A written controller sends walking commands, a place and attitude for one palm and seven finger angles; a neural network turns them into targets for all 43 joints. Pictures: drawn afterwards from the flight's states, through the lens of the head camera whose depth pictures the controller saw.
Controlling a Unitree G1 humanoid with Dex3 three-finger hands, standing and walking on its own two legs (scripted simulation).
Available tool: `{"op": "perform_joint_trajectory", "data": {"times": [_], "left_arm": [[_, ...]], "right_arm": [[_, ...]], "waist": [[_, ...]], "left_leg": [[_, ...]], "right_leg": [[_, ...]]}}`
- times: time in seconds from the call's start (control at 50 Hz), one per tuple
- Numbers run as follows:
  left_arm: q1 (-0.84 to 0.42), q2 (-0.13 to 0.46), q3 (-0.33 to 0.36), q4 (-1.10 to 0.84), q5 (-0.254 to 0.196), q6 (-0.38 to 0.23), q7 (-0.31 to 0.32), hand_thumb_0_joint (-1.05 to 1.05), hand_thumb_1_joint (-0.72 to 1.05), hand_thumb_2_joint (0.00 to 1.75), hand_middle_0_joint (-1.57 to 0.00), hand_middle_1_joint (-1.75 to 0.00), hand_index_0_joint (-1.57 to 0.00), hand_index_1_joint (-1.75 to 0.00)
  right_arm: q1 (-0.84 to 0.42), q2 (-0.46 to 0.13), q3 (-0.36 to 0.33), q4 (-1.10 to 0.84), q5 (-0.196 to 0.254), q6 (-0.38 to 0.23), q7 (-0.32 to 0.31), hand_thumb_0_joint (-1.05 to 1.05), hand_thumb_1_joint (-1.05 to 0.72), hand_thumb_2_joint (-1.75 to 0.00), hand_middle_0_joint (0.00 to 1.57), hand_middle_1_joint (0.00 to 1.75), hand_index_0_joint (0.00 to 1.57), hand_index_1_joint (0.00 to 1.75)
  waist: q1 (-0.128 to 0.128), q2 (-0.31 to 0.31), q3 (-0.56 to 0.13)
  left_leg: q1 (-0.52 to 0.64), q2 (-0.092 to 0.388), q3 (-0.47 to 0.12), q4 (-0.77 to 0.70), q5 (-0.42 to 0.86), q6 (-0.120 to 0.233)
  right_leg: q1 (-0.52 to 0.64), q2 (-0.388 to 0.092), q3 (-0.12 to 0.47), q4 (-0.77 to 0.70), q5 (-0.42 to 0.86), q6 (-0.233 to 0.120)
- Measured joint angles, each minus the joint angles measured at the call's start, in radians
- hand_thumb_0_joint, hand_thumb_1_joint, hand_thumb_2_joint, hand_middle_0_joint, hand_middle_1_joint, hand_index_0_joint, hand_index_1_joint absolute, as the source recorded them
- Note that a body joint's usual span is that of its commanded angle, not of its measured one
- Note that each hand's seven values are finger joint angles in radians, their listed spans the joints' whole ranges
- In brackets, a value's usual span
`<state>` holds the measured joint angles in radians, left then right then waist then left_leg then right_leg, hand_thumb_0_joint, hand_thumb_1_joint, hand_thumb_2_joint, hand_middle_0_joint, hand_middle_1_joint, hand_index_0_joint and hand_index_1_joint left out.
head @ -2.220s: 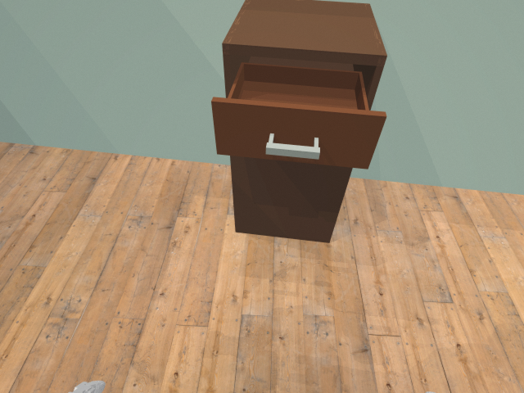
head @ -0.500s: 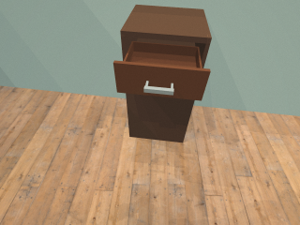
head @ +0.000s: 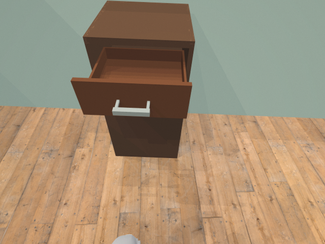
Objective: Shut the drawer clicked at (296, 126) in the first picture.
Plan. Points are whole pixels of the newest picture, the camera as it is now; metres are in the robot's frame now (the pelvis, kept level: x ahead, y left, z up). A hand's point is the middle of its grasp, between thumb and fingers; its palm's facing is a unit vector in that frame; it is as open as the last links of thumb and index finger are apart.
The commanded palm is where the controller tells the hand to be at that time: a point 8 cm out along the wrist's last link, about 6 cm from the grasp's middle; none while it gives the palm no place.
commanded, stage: take the last steps up to it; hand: left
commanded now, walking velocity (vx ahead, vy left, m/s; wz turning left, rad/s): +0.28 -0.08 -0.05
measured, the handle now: (132, 107) +0.54 +0.14 +0.00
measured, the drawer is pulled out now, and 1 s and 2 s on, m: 0.25 0.25 0.25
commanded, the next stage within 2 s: come to a stop and stand still in 0.40 s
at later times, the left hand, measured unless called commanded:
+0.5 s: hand (106, 227) +0.20 +0.18 -0.17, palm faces -0.01 -0.99 -0.16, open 7.3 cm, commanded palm none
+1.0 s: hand (104, 229) +0.20 +0.19 -0.19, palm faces +0.05 -0.97 -0.23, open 7.3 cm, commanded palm none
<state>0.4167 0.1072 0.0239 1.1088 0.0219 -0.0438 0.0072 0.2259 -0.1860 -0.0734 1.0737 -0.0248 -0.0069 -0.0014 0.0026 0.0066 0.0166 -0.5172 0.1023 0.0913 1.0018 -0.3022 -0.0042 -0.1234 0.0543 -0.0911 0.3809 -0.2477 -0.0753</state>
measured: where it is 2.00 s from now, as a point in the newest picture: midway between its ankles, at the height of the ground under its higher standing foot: outside the picture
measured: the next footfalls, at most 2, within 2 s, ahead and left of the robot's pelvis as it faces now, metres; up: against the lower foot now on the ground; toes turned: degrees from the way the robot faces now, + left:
left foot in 0.20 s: +0.19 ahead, +0.11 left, +0.00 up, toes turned +6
right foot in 0.60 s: +0.26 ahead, -0.17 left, +0.00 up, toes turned -10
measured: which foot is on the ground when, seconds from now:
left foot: up 0.00-0.18, down 0.20-0.64, up 0.66-1.00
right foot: down 0.00-0.20, up 0.22-0.58, down 0.60-1.00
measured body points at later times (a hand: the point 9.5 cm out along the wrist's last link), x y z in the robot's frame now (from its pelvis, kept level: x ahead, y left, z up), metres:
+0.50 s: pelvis +0.14 +0.00 +0.00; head +0.15 +0.02 +0.45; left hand +0.20 +0.23 -0.16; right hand +0.13 -0.24 -0.14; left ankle +0.15 +0.11 -0.74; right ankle +0.19 -0.16 -0.70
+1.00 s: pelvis +0.14 +0.00 -0.01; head +0.16 +0.01 +0.43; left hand +0.20 +0.24 -0.17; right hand +0.21 -0.25 -0.16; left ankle +0.15 +0.11 -0.73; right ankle +0.22 -0.16 -0.74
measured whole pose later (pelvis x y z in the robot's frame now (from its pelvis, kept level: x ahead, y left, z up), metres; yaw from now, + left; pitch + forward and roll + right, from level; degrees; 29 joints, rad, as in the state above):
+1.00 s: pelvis +0.14 +0.00 -0.01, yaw -1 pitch -2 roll +0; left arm 0.20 0.19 0.06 1.00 0.03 0.03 0.05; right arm 0.17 -0.19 -0.07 1.01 -0.01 0.03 -0.02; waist 0.02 -0.02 0.08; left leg -0.30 0.03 0.04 0.70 -0.37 -0.03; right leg -0.34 -0.13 -0.10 0.54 -0.16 0.04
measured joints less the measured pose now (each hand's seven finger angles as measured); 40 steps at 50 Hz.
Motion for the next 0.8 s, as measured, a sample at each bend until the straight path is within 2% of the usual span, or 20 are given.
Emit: {"op": "perform_joint_trajectory", "data": {"times": [0.1, 0.18, 0.2, 0.22, 0.28, 0.34, 0.38, 0.44, 0.5, 0.56, 0.6, 0.62, 0.68, 0.74, 0.8], "left_arm": [[0.015, -0.005, 0.001, 0.012, 0.002, -0.011, 0.003, 0.01, 0.91, 0.90, -0.21, -0.30, -0.20, -0.30], [0.029, 0.004, 0.008, 0.020, -0.002, -0.009, 0.005, 0.01, 0.91, 0.90, -0.21, -0.30, -0.20, -0.30], [0.037, 0.004, 0.011, 0.019, -0.005, -0.008, 0.004, 0.01, 0.91, 0.90, -0.21, -0.30, -0.20, -0.30], [0.032, 0.009, 0.013, 0.023, -0.008, -0.001, 0.002, 0.01, 0.91, 0.90, -0.21, -0.30, -0.20, -0.30], [0.003, 0.031, 0.023, 0.022, -0.001, 0.023, -0.002, 0.01, 0.91, 0.90, -0.20, -0.30, -0.20, -0.30], [-0.046, 0.051, 0.036, -0.002, 0.006, 0.034, -0.009, 0.01, 0.91, 0.90, -0.20, -0.30, -0.20, -0.30], [-0.083, 0.063, 0.043, -0.031, 0.006, 0.038, -0.010, 0.01, 0.91, 0.90, -0.20, -0.30, -0.20, -0.30], [-0.133, 0.073, 0.046, -0.067, 0.003, 0.039, -0.013, 0.01, 0.91, 0.90, -0.20, -0.30, -0.20, -0.30], [-0.173, 0.081, 0.047, -0.085, 0.002, 0.044, -0.014, 0.01, 0.92, 0.90, -0.20, -0.30, -0.20, -0.30], [-0.202, 0.083, 0.042, -0.092, 0.002, 0.042, -0.015, 0.01, 0.92, 0.90, -0.20, -0.30, -0.20, -0.30], [-0.208, 0.087, 0.034, -0.095, 0.001, 0.028, -0.010, 0.01, 0.92, 0.90, -0.20, -0.30, -0.20, -0.30], [-0.212, 0.082, 0.031, -0.087, 0.000, 0.019, -0.003, 0.01, 0.92, 0.90, -0.20, -0.30, -0.20, -0.30], [-0.229, 0.044, 0.011, -0.067, -0.006, 0.020, 0.008, 0.00, 0.92, 0.90, -0.20, -0.30, -0.20, -0.30], [-0.254, 0.035, 0.008, -0.076, -0.008, 0.022, 0.024, 0.00, 0.94, 0.90, -0.20, -0.30, -0.20, -0.30], [-0.277, 0.031, 0.014, -0.094, -0.006, 0.027, 0.038, 0.00, 0.94, 0.90, -0.21, -0.30, -0.20, -0.30]], "right_arm": [[-0.054, 0.046, 0.007, -0.021, 0.004, -0.014, 0.004, 0.01, -0.91, -0.90, 0.20, 0.30, 0.19, 0.30], [-0.077, 0.079, 0.021, -0.033, 0.005, -0.039, 0.000, 0.01, -0.91, -0.90, 0.20, 0.30, 0.19, 0.30], [-0.078, 0.082, 0.024, -0.038, 0.002, -0.052, -0.003, 0.00, -0.91, -0.90, 0.20, 0.30, 0.20, 0.30], [-0.081, 0.092, 0.026, -0.040, -0.001, -0.062, -0.007, 0.00, -0.91, -0.90, 0.20, 0.30, 0.20, 0.30], [-0.064, 0.112, 0.026, -0.052, 0.008, -0.074, -0.022, -0.01, -0.92, -0.90, 0.21, 0.30, 0.20, 0.30], [-0.036, 0.090, 0.015, -0.058, 0.012, -0.085, -0.040, -0.04, -0.96, -0.90, 0.21, 0.30, 0.20, 0.30], [-0.011, 0.069, 0.016, -0.043, 0.007, -0.080, -0.041, -0.04, -0.96, -0.90, 0.21, 0.30, 0.20, 0.30], [0.032, 0.048, 0.018, -0.013, 0.001, -0.066, -0.037, -0.03, -0.95, -0.90, 0.21, 0.30, 0.20, 0.30], [0.071, 0.041, 0.016, 0.011, -0.004, -0.047, -0.030, -0.02, -0.94, -0.90, 0.20, 0.30, 0.20, 0.30], [0.106, 0.039, 0.015, 0.031, -0.006, -0.028, -0.026, -0.01, -0.93, -0.90, 0.20, 0.30, 0.20, 0.30], [0.132, 0.045, 0.019, 0.047, -0.002, -0.018, -0.026, 0.00, -0.92, -0.90, 0.20, 0.30, 0.20, 0.30], [0.138, 0.043, 0.022, 0.059, 0.003, -0.011, -0.026, 0.00, -0.92, -0.90, 0.20, 0.30, 0.20, 0.30], [0.135, 0.029, 0.019, 0.075, 0.015, 0.016, -0.031, 0.00, -0.91, -0.90, 0.20, 0.30, 0.20, 0.30], [0.110, 0.034, 0.017, 0.069, 0.019, 0.040, -0.037, 0.00, -0.91, -0.90, 0.20, 0.30, 0.19, 0.30], [0.062, 0.030, 0.009, 0.044, 0.017, 0.060, -0.035, 0.00, -0.91, -0.90, 0.20, 0.30, 0.20, 0.30]], "waist": [[0.026, -0.010, -0.002], [0.037, -0.030, 0.001], [0.035, -0.029, 0.000], [0.032, -0.044, 0.005], [0.025, -0.081, 0.009], [0.010, -0.087, 0.002], [0.008, -0.081, 0.000], [0.004, -0.067, 0.001], [-0.013, -0.051, 0.006], [-0.035, -0.034, 0.014], [-0.039, -0.042, 0.015], [-0.037, -0.036, 0.015], [-0.052, 0.021, 0.019], [-0.043, 0.023, 0.034], [-0.024, 0.016, 0.063]], "left_leg": [[0.028, -0.006, -0.004, -0.181, 0.001, 0.008], [0.133, -0.031, 0.014, -0.378, 0.052, 0.028], [0.163, -0.033, 0.014, -0.423, 0.097, 0.042], [0.164, -0.040, 0.026, -0.401, 0.103, 0.050], [0.208, -0.055, 0.072, -0.396, 0.045, 0.055], [0.264, -0.064, 0.086, -0.481, 0.063, 0.045], [0.295, -0.065, 0.083, -0.534, 0.080, 0.045], [0.334, -0.059, 0.075, -0.589, 0.091, 0.036], [0.357, -0.047, 0.065, -0.601, 0.080, 0.019], [0.366, -0.032, 0.053, -0.572, 0.047, -0.004], [0.361, -0.033, 0.051, -0.518, 0.005, -0.026], [0.355, -0.026, 0.050, -0.484, -0.021, -0.037], [0.331, -0.016, -0.001, -0.411, -0.127, -0.029], [0.268, -0.044, -0.015, -0.263, -0.204, -0.033], [0.180, -0.079, -0.037, -0.072, -0.212, -0.040]], "right_leg": [[0.061, 0.019, 0.012, -0.029, -0.033, 0.005], [0.092, 0.011, 0.021, 0.038, -0.115, 0.022], [0.073, 0.010, 0.027, 0.107, -0.154, 0.025], [0.029, -0.005, 0.034, 0.229, -0.190, 0.025], [-0.142, -0.040, 0.061, 0.608, -0.218, 0.023], [-0.277, -0.083, 0.060, 0.732, -0.132, 0.042], [-0.331, -0.112, 0.059, 0.707, -0.085, 0.057], [-0.356, -0.147, 0.053, 0.573, -0.046, 0.073], [-0.334, -0.163, 0.041, 0.426, -0.030, 0.082], [-0.273, -0.156, 0.022, 0.284, -0.005, 0.088], [-0.201, -0.152, 0.018, 0.156, 0.093, 0.091], [-0.189, -0.147, 0.018, 0.147, 0.082, 0.089], [-0.173, -0.123, -0.015, 0.167, 0.023, 0.077], [-0.162, -0.129, -0.027, 0.151, 0.026, 0.067], [-0.159, -0.140, -0.031, 0.130, 0.049, 0.066]]}}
